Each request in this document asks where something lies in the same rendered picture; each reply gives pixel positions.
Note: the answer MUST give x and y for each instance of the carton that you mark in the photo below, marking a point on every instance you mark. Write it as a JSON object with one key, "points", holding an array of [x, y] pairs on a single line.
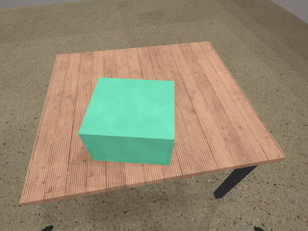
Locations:
{"points": [[130, 121]]}

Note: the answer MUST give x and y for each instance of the table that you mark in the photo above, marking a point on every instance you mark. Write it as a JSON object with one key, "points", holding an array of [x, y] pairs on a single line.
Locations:
{"points": [[215, 126]]}

